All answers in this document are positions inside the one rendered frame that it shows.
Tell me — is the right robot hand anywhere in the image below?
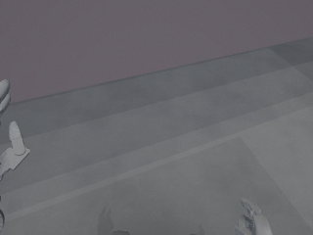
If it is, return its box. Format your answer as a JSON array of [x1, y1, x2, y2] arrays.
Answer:
[[235, 198, 273, 235]]

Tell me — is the left robot hand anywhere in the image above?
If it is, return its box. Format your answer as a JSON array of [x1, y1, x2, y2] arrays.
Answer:
[[0, 79, 30, 181]]

